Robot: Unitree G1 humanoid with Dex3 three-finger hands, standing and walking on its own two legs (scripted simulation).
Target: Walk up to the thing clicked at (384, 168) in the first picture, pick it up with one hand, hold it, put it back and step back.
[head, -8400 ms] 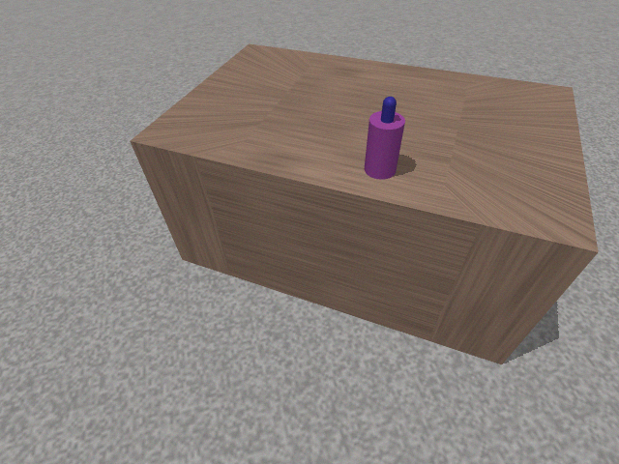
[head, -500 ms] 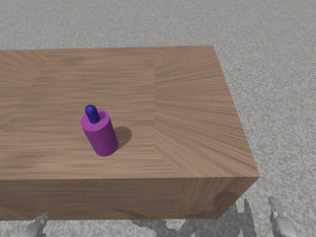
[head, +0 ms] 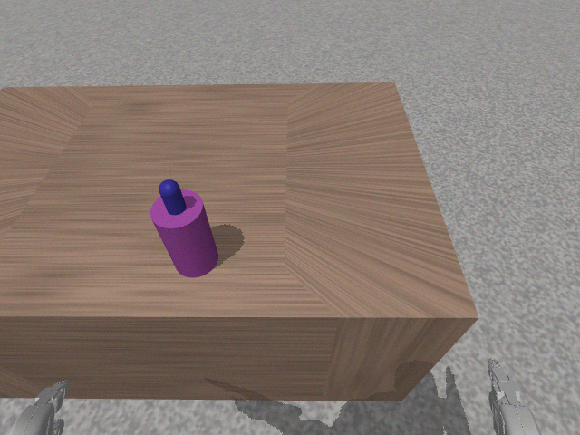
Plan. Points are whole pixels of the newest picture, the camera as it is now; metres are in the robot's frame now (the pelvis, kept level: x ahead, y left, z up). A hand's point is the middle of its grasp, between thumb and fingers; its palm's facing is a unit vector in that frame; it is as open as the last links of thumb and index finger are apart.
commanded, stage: go down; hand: left
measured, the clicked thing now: (183, 225) +0.48 +0.21 -0.01
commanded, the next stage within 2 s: approach in 1.28 s
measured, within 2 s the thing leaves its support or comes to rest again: neither
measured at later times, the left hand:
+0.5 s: hand (53, 328) +0.28 +0.35 +0.01, palm faces +0.18 -0.96 -0.20, open 17.3 cm
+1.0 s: hand (36, 283) +0.34 +0.38 +0.04, palm faces +0.20 -0.97 -0.12, open 17.5 cm
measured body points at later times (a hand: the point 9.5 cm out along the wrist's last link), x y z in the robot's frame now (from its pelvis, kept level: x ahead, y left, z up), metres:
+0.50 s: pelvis -0.01 +0.01 +0.00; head +0.05 +0.01 +0.45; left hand +0.27 +0.40 +0.02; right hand +0.13 -0.25 -0.05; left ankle +0.00 +0.12 -0.68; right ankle -0.03 -0.13 -0.68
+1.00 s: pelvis -0.02 +0.01 +0.00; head +0.06 +0.03 +0.45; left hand +0.32 +0.43 +0.05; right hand +0.12 -0.25 -0.04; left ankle +0.00 +0.12 -0.68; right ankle -0.03 -0.13 -0.68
